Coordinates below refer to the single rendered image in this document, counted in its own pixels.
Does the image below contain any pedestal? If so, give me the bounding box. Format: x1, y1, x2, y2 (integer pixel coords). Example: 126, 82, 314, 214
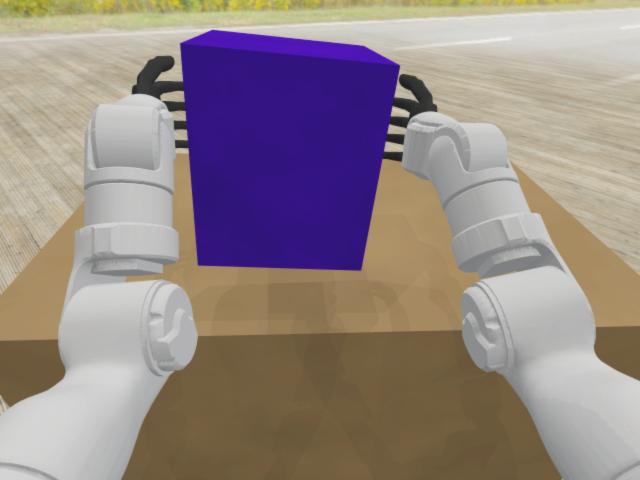
0, 153, 640, 480

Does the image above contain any carton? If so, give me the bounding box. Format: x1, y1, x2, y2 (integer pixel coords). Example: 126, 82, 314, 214
180, 30, 400, 271

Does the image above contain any right robot upper arm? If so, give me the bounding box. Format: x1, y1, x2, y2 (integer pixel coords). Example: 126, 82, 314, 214
461, 266, 640, 480

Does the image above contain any robot left forearm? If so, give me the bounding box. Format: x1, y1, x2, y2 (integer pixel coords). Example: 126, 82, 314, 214
58, 94, 179, 364

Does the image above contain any robot right forearm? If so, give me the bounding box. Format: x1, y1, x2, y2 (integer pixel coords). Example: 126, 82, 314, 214
401, 112, 596, 344

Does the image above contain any robot left hand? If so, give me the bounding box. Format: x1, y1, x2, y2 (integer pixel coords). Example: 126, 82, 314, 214
132, 56, 188, 148

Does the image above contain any robot right hand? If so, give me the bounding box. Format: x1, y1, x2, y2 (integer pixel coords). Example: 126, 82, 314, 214
383, 74, 437, 162

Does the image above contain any left robot upper arm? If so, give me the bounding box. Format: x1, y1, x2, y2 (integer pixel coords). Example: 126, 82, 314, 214
0, 280, 198, 480

